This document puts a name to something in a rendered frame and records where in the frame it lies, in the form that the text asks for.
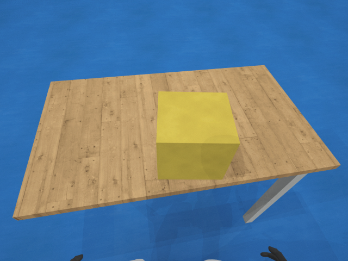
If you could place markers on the carton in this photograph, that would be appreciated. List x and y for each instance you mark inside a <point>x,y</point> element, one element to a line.
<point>196,135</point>

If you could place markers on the robot right hand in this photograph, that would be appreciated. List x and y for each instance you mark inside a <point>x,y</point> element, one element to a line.
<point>275,254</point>

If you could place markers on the table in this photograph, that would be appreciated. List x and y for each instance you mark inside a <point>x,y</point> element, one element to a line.
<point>95,145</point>

